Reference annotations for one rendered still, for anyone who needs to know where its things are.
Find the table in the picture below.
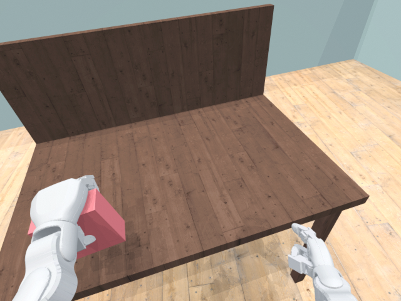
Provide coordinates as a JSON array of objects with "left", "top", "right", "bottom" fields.
[{"left": 0, "top": 4, "right": 369, "bottom": 301}]

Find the left robot hand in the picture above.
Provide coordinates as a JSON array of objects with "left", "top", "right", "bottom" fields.
[{"left": 30, "top": 175, "right": 100, "bottom": 252}]

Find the robot left forearm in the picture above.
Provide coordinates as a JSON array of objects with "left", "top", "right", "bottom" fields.
[{"left": 12, "top": 221, "right": 78, "bottom": 301}]

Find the sponge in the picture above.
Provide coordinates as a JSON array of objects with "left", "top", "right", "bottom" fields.
[{"left": 28, "top": 188, "right": 126, "bottom": 259}]

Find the right robot hand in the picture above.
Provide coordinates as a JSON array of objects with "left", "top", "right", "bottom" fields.
[{"left": 288, "top": 223, "right": 335, "bottom": 278}]

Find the robot right forearm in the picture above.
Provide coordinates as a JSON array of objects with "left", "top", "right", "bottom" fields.
[{"left": 312, "top": 265, "right": 358, "bottom": 301}]

